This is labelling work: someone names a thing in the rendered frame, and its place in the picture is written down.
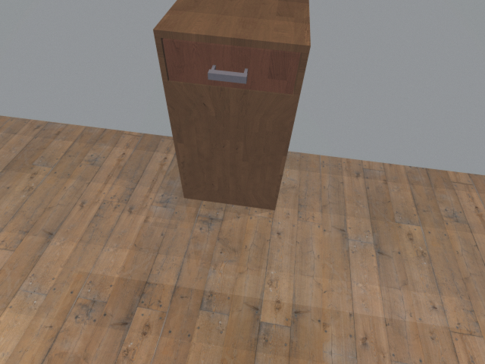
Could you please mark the cabinet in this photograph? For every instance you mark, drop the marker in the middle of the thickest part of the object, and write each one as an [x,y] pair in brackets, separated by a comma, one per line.
[231,144]

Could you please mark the drawer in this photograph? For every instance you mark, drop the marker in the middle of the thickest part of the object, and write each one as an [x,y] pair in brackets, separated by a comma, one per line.
[268,70]

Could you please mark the handle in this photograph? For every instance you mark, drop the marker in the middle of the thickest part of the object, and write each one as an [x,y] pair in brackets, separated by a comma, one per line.
[227,76]

